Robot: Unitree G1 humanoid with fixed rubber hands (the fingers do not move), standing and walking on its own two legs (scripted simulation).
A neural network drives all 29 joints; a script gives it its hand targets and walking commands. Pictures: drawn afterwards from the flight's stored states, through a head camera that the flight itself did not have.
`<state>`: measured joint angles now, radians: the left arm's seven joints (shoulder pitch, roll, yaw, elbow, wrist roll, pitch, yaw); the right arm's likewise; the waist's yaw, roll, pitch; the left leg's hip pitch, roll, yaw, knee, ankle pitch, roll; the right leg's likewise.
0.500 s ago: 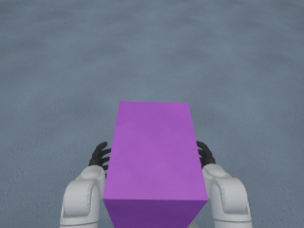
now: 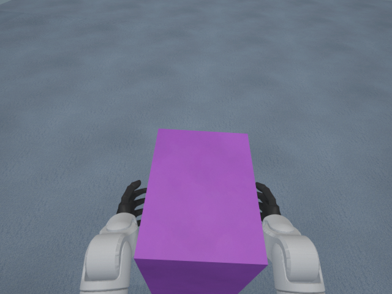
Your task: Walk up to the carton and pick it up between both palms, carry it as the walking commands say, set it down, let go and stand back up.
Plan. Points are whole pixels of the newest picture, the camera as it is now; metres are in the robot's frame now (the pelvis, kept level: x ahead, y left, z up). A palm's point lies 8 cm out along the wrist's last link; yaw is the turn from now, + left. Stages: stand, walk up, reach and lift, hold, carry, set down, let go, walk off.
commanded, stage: carry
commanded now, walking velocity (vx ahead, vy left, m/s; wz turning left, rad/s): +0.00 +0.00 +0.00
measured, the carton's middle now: (197, 219) +0.28 +0.01 +0.00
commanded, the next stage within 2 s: none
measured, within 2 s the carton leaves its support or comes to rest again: neither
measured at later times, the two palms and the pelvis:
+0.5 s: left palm (141, 265) +0.19 +0.11 +0.01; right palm (287, 276) +0.18 -0.16 +0.00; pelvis -0.09 -0.02 -0.02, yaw +0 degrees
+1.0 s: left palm out of the picture +0.09 +0.05 -0.02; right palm out of the picture +0.05 -0.22 -0.04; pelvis -0.20 -0.07 -0.02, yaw +0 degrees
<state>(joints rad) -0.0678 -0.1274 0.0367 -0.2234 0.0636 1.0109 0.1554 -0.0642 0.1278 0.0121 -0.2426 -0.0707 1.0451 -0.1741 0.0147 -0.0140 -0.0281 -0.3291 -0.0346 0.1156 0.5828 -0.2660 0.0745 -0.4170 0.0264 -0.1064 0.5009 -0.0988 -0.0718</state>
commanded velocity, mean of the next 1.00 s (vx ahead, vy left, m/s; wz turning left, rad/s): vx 0.00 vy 0.00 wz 0.00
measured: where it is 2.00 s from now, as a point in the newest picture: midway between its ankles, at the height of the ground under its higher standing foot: outside the picture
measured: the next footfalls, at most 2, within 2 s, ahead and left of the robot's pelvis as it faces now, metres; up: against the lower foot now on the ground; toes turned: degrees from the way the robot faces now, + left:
left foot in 0.72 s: -0.08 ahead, +0.03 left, +0.00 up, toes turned +7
right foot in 0.84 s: -0.10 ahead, -0.14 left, +0.00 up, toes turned -6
